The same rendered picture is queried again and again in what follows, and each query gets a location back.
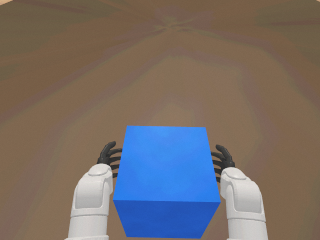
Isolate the right robot forearm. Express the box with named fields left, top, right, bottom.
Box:
left=220, top=167, right=268, bottom=240

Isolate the robot right hand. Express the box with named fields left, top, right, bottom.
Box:
left=210, top=144, right=235, bottom=183

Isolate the robot left hand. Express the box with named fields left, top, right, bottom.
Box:
left=96, top=141, right=123, bottom=178

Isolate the carton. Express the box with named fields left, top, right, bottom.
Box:
left=113, top=125, right=221, bottom=239

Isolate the left robot forearm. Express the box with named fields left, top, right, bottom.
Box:
left=64, top=163, right=113, bottom=240

